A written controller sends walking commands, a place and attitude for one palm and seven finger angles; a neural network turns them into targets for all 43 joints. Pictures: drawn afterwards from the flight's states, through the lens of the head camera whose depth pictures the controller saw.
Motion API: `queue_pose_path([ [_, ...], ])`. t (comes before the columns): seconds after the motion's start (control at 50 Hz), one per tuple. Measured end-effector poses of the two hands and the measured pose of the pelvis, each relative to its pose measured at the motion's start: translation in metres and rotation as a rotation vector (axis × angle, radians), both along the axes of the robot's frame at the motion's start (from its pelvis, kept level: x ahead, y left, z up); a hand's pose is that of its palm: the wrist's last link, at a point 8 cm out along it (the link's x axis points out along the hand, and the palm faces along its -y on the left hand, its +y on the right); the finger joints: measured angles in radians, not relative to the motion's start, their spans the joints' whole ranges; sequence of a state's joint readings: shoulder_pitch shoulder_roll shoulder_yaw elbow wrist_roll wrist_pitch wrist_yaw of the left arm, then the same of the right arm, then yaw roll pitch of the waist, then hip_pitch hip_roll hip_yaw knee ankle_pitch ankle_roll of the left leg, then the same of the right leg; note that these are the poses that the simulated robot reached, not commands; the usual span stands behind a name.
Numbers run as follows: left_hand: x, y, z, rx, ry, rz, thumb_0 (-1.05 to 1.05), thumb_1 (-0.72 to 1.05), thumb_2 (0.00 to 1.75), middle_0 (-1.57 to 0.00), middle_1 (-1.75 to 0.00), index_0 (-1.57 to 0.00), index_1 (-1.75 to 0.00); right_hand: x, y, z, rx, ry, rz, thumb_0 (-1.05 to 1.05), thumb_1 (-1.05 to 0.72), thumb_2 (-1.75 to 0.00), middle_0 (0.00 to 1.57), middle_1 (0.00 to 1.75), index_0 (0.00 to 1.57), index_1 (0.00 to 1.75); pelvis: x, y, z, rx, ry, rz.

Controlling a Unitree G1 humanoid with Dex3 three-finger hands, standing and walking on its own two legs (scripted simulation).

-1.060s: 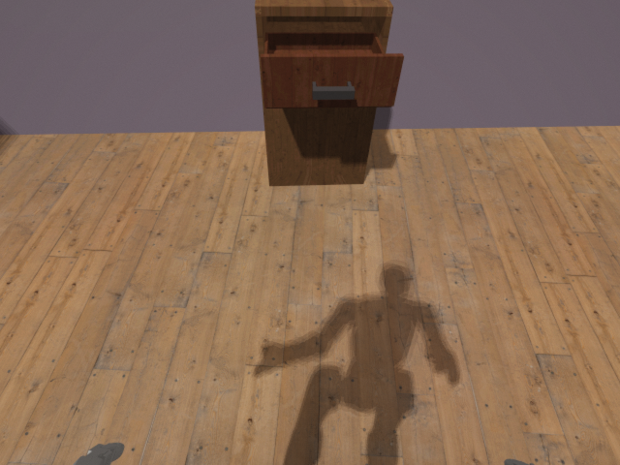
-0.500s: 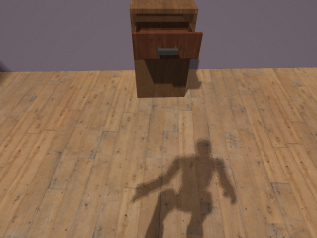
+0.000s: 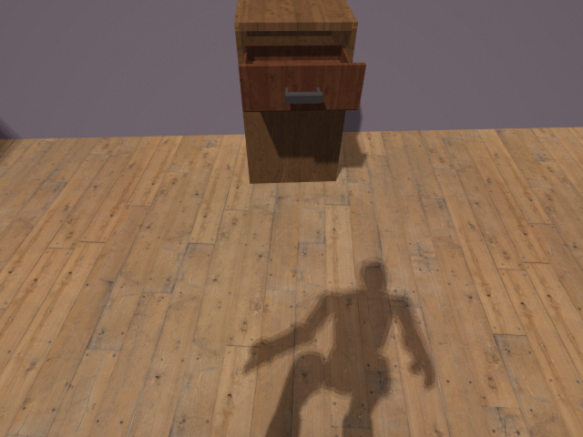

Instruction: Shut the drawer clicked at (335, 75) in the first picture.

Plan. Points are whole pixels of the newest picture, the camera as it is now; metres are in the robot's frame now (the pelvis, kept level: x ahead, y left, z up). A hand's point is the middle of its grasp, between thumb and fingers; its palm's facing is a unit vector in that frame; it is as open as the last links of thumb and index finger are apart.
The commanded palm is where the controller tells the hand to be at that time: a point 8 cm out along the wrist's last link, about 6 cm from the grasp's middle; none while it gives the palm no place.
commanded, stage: look at it before walking up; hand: left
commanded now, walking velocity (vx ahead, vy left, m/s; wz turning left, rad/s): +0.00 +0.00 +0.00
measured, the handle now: (303, 94) +1.15 +0.02 -0.10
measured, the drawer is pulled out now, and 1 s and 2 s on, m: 0.30 0.30 0.30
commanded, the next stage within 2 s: walk to a spot facing it in 0.38 s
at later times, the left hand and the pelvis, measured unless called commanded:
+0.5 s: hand out of the picture +0.07 +0.25 -0.16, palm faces -0.03 -0.94 -0.33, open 7.3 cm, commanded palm none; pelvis +0.01 +0.00 +0.00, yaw +0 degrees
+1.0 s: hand out of the picture +0.14 +0.13 -0.18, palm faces -0.13 -0.97 -0.22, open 7.3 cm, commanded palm none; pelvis +0.11 -0.06 -0.02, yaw -12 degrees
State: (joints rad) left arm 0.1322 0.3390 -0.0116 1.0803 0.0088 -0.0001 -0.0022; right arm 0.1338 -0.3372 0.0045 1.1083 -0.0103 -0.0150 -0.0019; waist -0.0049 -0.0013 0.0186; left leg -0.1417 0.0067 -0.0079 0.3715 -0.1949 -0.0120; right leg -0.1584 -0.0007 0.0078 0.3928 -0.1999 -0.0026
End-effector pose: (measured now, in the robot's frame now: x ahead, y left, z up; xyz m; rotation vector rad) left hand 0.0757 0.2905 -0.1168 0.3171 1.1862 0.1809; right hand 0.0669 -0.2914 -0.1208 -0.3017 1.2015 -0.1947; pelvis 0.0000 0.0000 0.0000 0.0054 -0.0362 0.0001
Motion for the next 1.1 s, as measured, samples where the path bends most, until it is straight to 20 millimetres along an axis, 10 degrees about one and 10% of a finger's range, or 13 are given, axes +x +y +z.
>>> queue_pose_path([
  [0.58, -0.009, 0.001, -0.008, -0.008, 0.055, 0.018, 0.0, 0.91, 0.9, -0.2, -0.3, -0.21, -0.3, 0.009, 0.009, -0.002, 0.003, 0.004, -0.004, 0.0, -0.9, -0.9, 0.2, 0.3, 0.2, 0.3, 0.01, 0.004, -0.001, -0.002, 0.012, -0.019],
  [0.76, -0.011, -0.036, -0.029, -0.086, 0.185, -0.017, 0.0, 0.91, 0.9, -0.2, -0.3, -0.2, -0.3, -0.018, 0.027, -0.026, 0.091, 0.034, -0.142, 0.0, -0.9, -0.9, 0.2, 0.3, 0.21, 0.3, 0.043, -0.006, -0.012, 0.017, 0.026, -0.124],
  [0.9, 0.045, -0.085, -0.037, -0.101, 0.144, -0.081, 0.0, 0.91, 0.9, -0.2, -0.3, -0.2, -0.3, -0.054, 0.011, -0.054, 0.143, 0.187, -0.262, 0.0, -0.9, -0.9, 0.2, 0.3, 0.21, 0.3, 0.077, -0.039, -0.028, 0.008, 0.021, -0.181],
  [0.98, 0.061, -0.106, -0.032, -0.107, 0.124, -0.063, 0.0, 0.91, 0.9, -0.2, -0.3, -0.2, -0.3, -0.029, -0.002, -0.043, 0.145, 0.2, -0.272, 0.01, -0.9, -0.9, 0.2, 0.3, 0.2, 0.3, 0.099, -0.053, -0.019, 0.006, 0.018, -0.204],
  [1.1, 0.078, -0.127, -0.02, -0.124, 0.23, -0.113, 0.0, 0.91, 0.9, -0.2, -0.3, -0.2, -0.3, 0.061, -0.021, -0.021, 0.136, 0.001, -0.305, 0.01, -0.9, -0.9, 0.19, 0.3, 0.2, 0.3, 0.14, -0.062, -0.003, 0.016, 0.04, -0.265],
])
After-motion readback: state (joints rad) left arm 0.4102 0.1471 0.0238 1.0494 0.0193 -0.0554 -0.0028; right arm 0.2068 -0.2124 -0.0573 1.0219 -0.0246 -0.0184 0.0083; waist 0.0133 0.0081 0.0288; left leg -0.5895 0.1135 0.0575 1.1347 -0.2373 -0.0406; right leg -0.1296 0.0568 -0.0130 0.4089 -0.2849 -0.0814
